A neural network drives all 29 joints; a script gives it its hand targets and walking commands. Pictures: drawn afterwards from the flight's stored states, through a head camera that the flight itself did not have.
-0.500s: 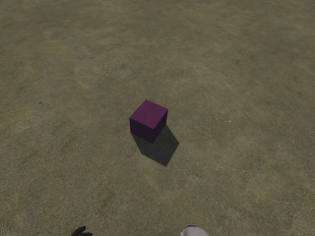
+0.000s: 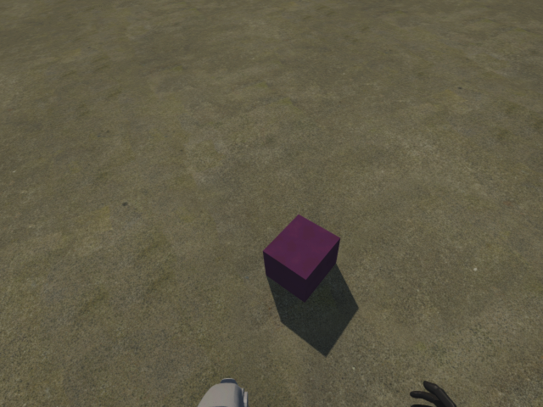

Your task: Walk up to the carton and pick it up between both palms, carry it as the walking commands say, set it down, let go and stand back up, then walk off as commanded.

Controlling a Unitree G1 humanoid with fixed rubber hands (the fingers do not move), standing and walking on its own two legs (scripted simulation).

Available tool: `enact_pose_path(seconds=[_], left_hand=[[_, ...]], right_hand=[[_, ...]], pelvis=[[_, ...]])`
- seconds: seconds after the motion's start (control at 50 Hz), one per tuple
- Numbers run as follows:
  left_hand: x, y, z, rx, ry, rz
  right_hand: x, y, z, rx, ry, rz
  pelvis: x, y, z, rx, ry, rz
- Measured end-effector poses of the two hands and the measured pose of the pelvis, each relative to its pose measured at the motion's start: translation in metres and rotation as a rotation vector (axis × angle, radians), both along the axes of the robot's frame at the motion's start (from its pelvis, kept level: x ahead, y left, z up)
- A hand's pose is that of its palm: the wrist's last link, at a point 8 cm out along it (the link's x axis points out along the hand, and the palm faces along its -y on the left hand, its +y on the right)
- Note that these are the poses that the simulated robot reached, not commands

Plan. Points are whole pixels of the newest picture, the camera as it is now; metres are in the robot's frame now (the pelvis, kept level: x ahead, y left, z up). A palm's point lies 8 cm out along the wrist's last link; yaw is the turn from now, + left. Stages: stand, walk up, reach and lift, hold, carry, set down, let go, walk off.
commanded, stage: walk up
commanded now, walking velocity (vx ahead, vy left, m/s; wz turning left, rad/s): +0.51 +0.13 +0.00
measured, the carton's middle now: (301, 257) +0.81 +0.02 -0.69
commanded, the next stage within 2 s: none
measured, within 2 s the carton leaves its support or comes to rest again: neither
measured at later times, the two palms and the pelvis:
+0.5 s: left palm (170, 293) +0.35 +0.28 -0.14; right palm out of the picture +0.17 -0.23 -0.12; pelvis +0.23 +0.03 +0.00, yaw +1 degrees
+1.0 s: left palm (189, 304) +0.32 +0.23 -0.13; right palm (415, 277) +0.43 -0.23 -0.15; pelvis +0.36 +0.00 +0.00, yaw +0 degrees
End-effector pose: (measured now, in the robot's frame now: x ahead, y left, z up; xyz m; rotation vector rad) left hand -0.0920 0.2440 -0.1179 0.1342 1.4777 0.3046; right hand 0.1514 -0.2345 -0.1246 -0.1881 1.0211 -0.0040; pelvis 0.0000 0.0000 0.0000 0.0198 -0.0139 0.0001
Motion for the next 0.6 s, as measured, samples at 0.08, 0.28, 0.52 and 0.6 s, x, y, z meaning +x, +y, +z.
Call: enact_pose_path(seconds=[0.08, 0.28, 0.52, 0.6], left_hand=[[0.031, 0.005, -0.009, -0.032, 0.032, 0.039], [0.201, 0.051, -0.050, -0.093, -0.023, -0.071], [0.451, 0.023, -0.019, -0.089, -0.353, -0.245], [0.493, -0.009, -0.019, -0.064, -0.389, -0.279]], right_hand=[[0.060, 0.030, -0.003, 0.008, -0.003, 0.042], [0.102, 0.057, -0.016, -0.079, 0.076, -0.064], [0.024, 0.001, 0.001, -0.135, 0.411, -0.266], [0.048, -0.015, -0.026, -0.075, 0.429, -0.283]], pelvis=[[0.046, 0.017, -0.006, -0.006, 0.023, 0.010], [0.152, 0.054, -0.022, -0.035, 0.011, -0.015], [0.241, 0.023, -0.003, -0.045, -0.004, 0.013], [0.275, -0.002, -0.017, 0.001, 0.003, 0.010]])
